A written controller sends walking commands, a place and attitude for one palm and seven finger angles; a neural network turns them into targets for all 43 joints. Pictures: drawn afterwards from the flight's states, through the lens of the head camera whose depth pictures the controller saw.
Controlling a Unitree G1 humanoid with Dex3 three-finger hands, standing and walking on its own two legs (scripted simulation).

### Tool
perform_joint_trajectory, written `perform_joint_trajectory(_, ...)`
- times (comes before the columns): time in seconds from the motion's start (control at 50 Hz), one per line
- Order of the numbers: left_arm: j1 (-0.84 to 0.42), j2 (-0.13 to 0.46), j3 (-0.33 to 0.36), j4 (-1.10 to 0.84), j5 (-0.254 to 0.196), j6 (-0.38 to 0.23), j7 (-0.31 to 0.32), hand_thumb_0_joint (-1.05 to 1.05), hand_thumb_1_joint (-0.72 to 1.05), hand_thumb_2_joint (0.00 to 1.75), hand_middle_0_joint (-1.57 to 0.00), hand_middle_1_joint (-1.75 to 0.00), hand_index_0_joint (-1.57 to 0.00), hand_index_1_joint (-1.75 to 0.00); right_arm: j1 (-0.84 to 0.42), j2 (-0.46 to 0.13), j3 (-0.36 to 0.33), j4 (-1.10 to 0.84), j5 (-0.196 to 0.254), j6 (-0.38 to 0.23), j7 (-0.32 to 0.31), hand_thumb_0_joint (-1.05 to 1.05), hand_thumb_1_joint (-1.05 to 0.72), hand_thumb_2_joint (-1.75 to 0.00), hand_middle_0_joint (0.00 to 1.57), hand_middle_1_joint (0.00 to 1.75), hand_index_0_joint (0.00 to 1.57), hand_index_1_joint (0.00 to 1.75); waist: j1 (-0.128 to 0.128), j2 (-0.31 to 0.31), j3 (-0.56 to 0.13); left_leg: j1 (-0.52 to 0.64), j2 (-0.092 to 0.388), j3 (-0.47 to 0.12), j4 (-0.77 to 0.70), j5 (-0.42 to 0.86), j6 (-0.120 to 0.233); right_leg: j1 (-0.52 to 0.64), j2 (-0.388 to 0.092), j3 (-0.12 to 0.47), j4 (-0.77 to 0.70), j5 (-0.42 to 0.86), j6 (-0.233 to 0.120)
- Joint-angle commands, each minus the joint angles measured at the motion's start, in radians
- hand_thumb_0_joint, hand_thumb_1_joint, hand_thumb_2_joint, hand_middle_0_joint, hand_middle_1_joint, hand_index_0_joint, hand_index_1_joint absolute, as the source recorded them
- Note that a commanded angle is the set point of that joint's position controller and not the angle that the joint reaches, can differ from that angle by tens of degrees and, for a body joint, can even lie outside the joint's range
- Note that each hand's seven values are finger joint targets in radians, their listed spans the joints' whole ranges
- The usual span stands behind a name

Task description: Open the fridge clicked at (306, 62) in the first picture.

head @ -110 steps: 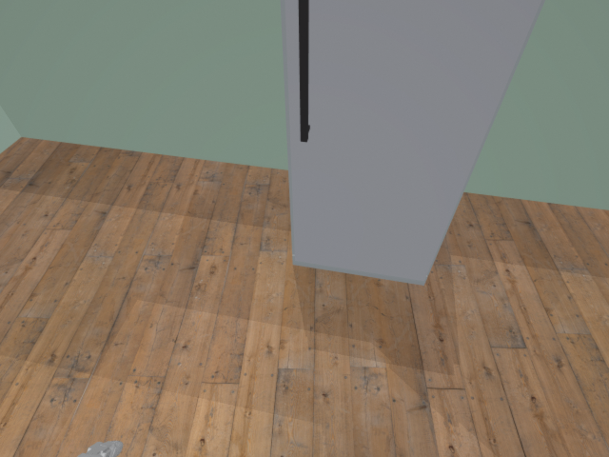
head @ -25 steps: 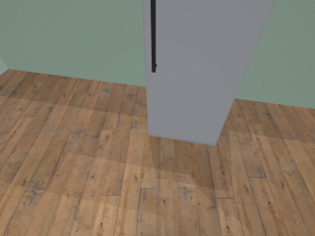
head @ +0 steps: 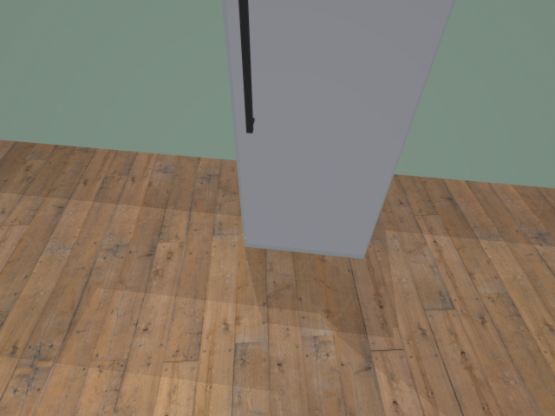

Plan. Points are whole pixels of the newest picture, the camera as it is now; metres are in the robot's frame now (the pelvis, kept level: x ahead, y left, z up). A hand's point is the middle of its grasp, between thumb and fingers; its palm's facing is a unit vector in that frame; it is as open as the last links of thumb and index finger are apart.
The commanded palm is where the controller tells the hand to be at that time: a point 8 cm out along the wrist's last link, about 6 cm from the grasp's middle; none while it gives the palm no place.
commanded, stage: take the last steps up to it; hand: left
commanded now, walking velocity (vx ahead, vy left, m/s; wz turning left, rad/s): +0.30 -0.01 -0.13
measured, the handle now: (247, 58) +0.87 +0.12 +0.13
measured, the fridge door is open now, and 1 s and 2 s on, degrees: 0 0 0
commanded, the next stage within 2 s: come to a stop and stand still in 0.88 s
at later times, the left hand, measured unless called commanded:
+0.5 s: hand (212, 345) +0.28 +0.14 -0.17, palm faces -0.06 -0.98 -0.18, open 7.3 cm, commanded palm none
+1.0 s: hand (189, 317) +0.33 +0.20 -0.17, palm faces +0.01 -0.99 -0.13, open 7.3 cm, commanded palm none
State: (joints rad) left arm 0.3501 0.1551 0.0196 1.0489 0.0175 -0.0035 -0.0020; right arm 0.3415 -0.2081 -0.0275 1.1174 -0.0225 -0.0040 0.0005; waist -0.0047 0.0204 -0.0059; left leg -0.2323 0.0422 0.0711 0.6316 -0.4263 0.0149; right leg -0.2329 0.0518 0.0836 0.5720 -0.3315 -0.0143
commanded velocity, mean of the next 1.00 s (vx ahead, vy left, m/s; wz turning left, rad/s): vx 0.23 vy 0.01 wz -0.01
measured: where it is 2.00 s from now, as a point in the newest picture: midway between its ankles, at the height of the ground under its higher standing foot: (272, 393)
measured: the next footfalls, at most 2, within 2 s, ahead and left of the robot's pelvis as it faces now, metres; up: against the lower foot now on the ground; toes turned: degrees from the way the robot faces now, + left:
right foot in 0.42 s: +0.26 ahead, -0.14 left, +0.00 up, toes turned -12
left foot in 0.76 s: +0.38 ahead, +0.13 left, +0.00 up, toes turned +3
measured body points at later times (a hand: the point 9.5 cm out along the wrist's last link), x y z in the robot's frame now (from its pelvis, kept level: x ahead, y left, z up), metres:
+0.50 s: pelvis +0.16 -0.03 -0.01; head +0.18 -0.03 +0.44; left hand +0.29 +0.19 -0.15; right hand +0.01 -0.21 -0.16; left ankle +0.02 +0.10 -0.66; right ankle +0.22 -0.13 -0.73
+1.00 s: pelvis +0.32 +0.03 +0.02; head +0.33 +0.05 +0.47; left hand +0.33 +0.25 -0.15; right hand +0.31 -0.19 -0.13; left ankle +0.32 +0.09 -0.73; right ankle +0.33 -0.12 -0.65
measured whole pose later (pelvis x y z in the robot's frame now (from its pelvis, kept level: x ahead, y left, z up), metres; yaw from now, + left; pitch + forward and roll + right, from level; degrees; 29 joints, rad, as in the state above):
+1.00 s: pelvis +0.32 +0.03 +0.02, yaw -3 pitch +0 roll -1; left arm 0.29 0.17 0.05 1.08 0.03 0.00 0.00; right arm 0.33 -0.11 -0.02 1.08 -0.02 -0.07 -0.02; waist 0.01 -0.04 0.02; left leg -0.16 0.00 0.18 0.37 -0.22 0.09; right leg -0.52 -0.08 -0.06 1.05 -0.27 0.00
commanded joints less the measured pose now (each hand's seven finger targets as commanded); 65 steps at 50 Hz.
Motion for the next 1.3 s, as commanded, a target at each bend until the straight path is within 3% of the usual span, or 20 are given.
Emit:
perform_joint_trajectory(0.0, -0.037, 0.134, 0.049, -0.06, 0.0, -0.019, 0.007, 0.0, 0.9, 0.9, -0.2, -0.3, -0.2, -0.3, 0.145, -0.083, -0.023, -0.02, 0.006, -0.058, -0.018, 0.0, -0.9, -0.9, 0.2, 0.3, 0.2, 0.3, -0.069, 0.034, 0.11, 0.212, 0.109, -0.157, -0.259, -0.023, 0.047, -0.311, -0.076, 0.118, -0.017, -0.138, -0.089)
perform_joint_trajectory(0.02, -0.082, 0.085, 0.041, -0.084, 0.001, -0.021, 0.003, 0.0, 0.9, 0.9, -0.2, -0.3, -0.2, -0.3, 0.245, -0.157, -0.042, 0.008, -0.005, -0.06, -0.022, 0.0, -0.9, -0.9, 0.2, 0.3, 0.2, 0.3, -0.103, 0.277, 0.122, 0.275, 0.306, -0.407, -0.431, -0.116, 0.124, -0.446, 0.01, -0.074, 0.275, -0.156, -0.037)
perform_joint_trajectory(0.04, -0.158, 0.1, 0.044, -0.111, 0.009, -0.027, 0.009, 0.0, 0.9, 0.9, -0.2, -0.3, -0.2, -0.3, 0.283, -0.139, -0.037, 0.022, -0.006, -0.062, -0.031, 0.0, -0.9, -0.9, 0.2, 0.3, 0.2, 0.3, -0.112, 0.238, 0.199, 0.249, 0.396, -0.494, -0.493, -0.039, 0.175, -0.533, -0.048, -0.075, 0.419, -0.182, -0.028)
perform_joint_trajectory(0.08, -0.164, 0.086, 0.042, -0.094, 0.012, -0.033, -0.006, 0.0, 0.9, 0.9, -0.2, -0.3, -0.2, -0.3, 0.245, -0.078, -0.019, 0.012, -0.001, -0.072, -0.038, 0.0, -0.9, -0.9, 0.2, 0.3, 0.2, 0.3, -0.072, 0.026, 0.211, 0.243, 0.372, -0.391, -0.452, 0.219, 0.206, -0.552, -0.12, -0.071, 0.513, -0.103, -0.024)
perform_joint_trajectory(0.28, -0.251, 0.019, 0.033, -0.102, 0.005, -0.021, -0.026, 0.0, 0.9, 0.9, -0.2, -0.3, -0.2, -0.3, 0.248, -0.042, -0.014, 0.063, -0.007, -0.082, -0.045, 0.0, -0.9, -0.9, 0.2, 0.3, 0.2, 0.3, -0.038, 0.104, 0.166, 0.202, 0.227, -0.039, -0.398, 0.608, 0.13, -0.294, -0.111, -0.222, 0.138, 0.093, -0.022)
perform_joint_trajectory(0.36, -0.003, 0.081, 0.056, -0.027, 0.013, -0.041, -0.016, 0.0, 0.9, 0.9, -0.2, -0.3, -0.2, -0.3, 0.196, -0.065, -0.026, 0.063, 0.006, -0.075, -0.041, 0.0, -0.9, -0.9, 0.2, 0.3, 0.2, 0.3, 0.092, 0.061, 0.021, 0.145, 0.18, 0.03, -0.069, 0.796, 0.079, 0.109, -0.052, -0.25, -0.034, 0.176, -0.057)
perform_joint_trajectory(0.38, 0.124, 0.156, 0.076, 0.007, 0.02, -0.056, -0.005, 0.0, 0.9, 0.9, -0.2, -0.3, -0.2, -0.3, 0.203, -0.039, -0.024, 0.05, 0.015, -0.074, -0.029, 0.0, -0.9, -0.9, 0.2, 0.3, 0.2, 0.3, 0.142, -0.049, -0.061, -0.056, 0.134, 0.057, 0.172, 0.593, 0.043, 0.358, -0.179, -0.109, -0.059, 0.172, -0.105)
perform_joint_trajectory(0.4, 0.237, 0.267, 0.105, 0.031, 0.016, -0.062, 0.012, 0.0, 0.9, 0.9, -0.2, -0.3, -0.2, -0.3, 0.24, 0.034, -0.013, 0.016, 0.025, -0.08, -0.024, 0.0, -0.9, -0.9, 0.2, 0.3, 0.2, 0.3, 0.15, -0.27, -0.189, -0.304, -0.012, 0.075, 0.536, -0.061, 0.003, 0.543, -0.488, 0.336, -0.168, 0.22, -0.219)
perform_joint_trajectory(0.42, 0.223, 0.286, 0.104, 0.028, -0.004, -0.054, 0.015, 0.0, 0.9, 0.9, -0.2, -0.3, -0.2, -0.3, 0.157, 0.011, -0.021, -0.015, 0.022, -0.071, -0.026, 0.0, -0.9, -0.9, 0.2, 0.3, 0.2, 0.3, 0.15, -0.199, -0.15, -0.366, 0.004, -0.034, 0.702, -0.163, 0.022, 0.44, -0.541, 0.421, -0.273, 0.141, -0.267)
perform_joint_trajectory(0.54, -0.088, 0.107, 0.05, -0.043, 0.015, -0.063, 0.026, 0.0, 0.9, 0.9, -0.2, -0.3, -0.2, -0.3, 0.124, 0.068, -0.028, -0.026, -0.006, -0.017, -0.003, 0.0, -0.9, -0.9, 0.2, 0.3, 0.2, 0.3, -0.034, -0.125, 0.075, -0.234, 0.118, -0.024, 0.472, 0.077, -0.018, -0.141, -0.359, -0.028, -0.376, 0.027, -0.142)
perform_joint_trajectory(0.7, -0.095, 0.15, 0.062, -0.052, 0.012, -0.038, 0.009, 0.0, 0.9, 0.9, -0.2, -0.3, -0.2, -0.3, 0.11, 0.015, -0.034, -0.072, -0.003, -0.041, 0.013, 0.0, -0.9, -0.9, 0.2, 0.3, 0.2, 0.3, -0.064, -0.043, 0.084, 0.126, 0.021, 0.095, -0.037, 0.159, -0.032, -0.273, -0.264, -0.118, -0.229, -0.212, -0.101)
perform_joint_trajectory(0.72, -0.094, 0.12, 0.055, -0.058, 0.01, -0.028, 0.004, 0.0, 0.9, 0.9, -0.2, -0.3, -0.2, -0.3, 0.179, -0.034, -0.043, -0.054, -0.007, -0.045, 0.006, 0.0, -0.9, -0.9, 0.2, 0.3, 0.2, 0.3, -0.092, 0.09, 0.081, 0.158, 0.066, -0.007, -0.148, 0.034, -0.02, -0.294, -0.197, -0.163, -0.057, -0.218, -0.074)
perform_joint_trajectory(0.74, -0.079, 0.051, 0.046, -0.082, 0.002, -0.024, -0.002, 0.0, 0.9, 0.9, -0.2, -0.3, -0.2, -0.3, 0.251, -0.129, -0.063, -0.05, -0.02, -0.053, -0.005, 0.0, -0.9, -0.9, 0.2, 0.3, 0.2, 0.3, -0.108, 0.336, 0.095, 0.179, 0.287, -0.359, -0.379, -0.137, 0.07, -0.409, -0.073, -0.259, 0.26, -0.243, -0.017)
perform_joint_trajectory(0.76, -0.117, 0.067, 0.045, -0.112, 0.01, -0.03, 0.0, 0.0, 0.9, 0.9, -0.2, -0.3, -0.2, -0.3, 0.26, -0.167, -0.064, -0.05, -0.019, -0.052, -0.016, 0.0, -0.9, -0.9, 0.2, 0.3, 0.2, 0.3, -0.11, 0.341, 0.098, 0.164, 0.387, -0.557, -0.489, -0.158, 0.147, -0.478, -0.054, -0.186, 0.48, -0.266, -0.019)
perform_joint_trajectory(0.82, -0.08, 0.082, 0.053, -0.057, 0.019, -0.035, -0.013, 0.0, 0.9, 0.9, -0.2, -0.3, -0.2, -0.3, 0.055, -0.076, -0.031, -0.106, -0.005, -0.066, -0.028, 0.0, -0.9, -0.9, 0.2, 0.3, 0.2, 0.3, -0.021, 0.073, 0.099, 0.064, 0.313, -0.334, -0.468, -0.002, 0.143, -0.464, -0.156, -0.099, 0.639, -0.025, -0.015)
perform_joint_trajectory(0.88, -0.01, 0.053, 0.041, -0.012, 0.015, -0.02, -0.009, 0.0, 0.9, 0.9, -0.2, -0.3, -0.2, -0.3, 0.035, -0.04, -0.018, -0.088, 0.007, -0.088, -0.033, 0.0, -0.9, -0.9, 0.2, 0.3, 0.2, 0.3, 0.015, 0.062, 0.047, 0.077, 0.228, -0.122, -0.436, 0.407, 0.118, -0.355, -0.16, -0.111, 0.557, 0.079, 0.015)
perform_joint_trajectory(1.04, -0.051, -0.002, 0.015, 0.011, 0.005, 0.002, 0.026, 0.0, 0.9, 0.9, -0.2, -0.3, -0.2, -0.3, 0.072, -0.007, -0.006, -0.012, 0.004, -0.064, -0.049, 0.0, -0.9, -0.9, 0.2, 0.3, 0.2, 0.3, 0.003, 0.071, 0.036, 0.138, 0.214, -0.007, -0.315, 0.937, 0.12, -0.179, -0.125, -0.153, 0.179, 0.1, 0.033)
perform_joint_trajectory(1.16, 0.009, 0.082, 0.035, 0.024, 0.009, 0.001, 0.046, 0.0, 0.9, 0.9, -0.2, -0.3, -0.2, -0.3, 0.063, 0.01, -0.032, 0.005, 0.016, -0.021, -0.057, 0.0, -0.9, -0.9, 0.2, 0.3, 0.2, 0.3, 0.024, 0.009, 0.039, 0.058, 0.151, -0.008, -0.133, 0.702, 0.037, 0.048, -0.169, -0.103, -0.1, 0.529, 0.006)
perform_joint_trajectory(1.2, 0.022, 0.144, 0.046, 0.02, 0.01, -0.003, 0.051, 0.0, 0.9, 0.9, -0.2, -0.3, -0.2, -0.3, 0.098, 0.048, -0.042, -0.006, 0.024, -0.006, -0.049, 0.0, -0.9, -0.9, 0.2, 0.3, 0.2, 0.3, 0.005, -0.077, -0.009, -0.057, 0.047, 0.026, -0.008, 0.372, -0.013, 0.144, -0.351, 0.013, -0.023, 0.998, -0.085)
perform_joint_trajectory(1.28, -0.027, 0.144, 0.059, -0.008, 0.014, 0.005, 0.065, 0.0, 0.9, 0.9, -0.2, -0.3, -0.2, -0.3, 0.005, 0.057, -0.046, -0.051, 0.023, 0.026, -0.047, 0.0, -0.9, -0.9, 0.2, 0.3, 0.2, 0.3, 0.033, -0.199, -0.071, -0.159, -0.011, -0.061, 0.367, -0.182, -0.026, 0.12, -0.431, 0.096, -0.13, 0.955, -0.24)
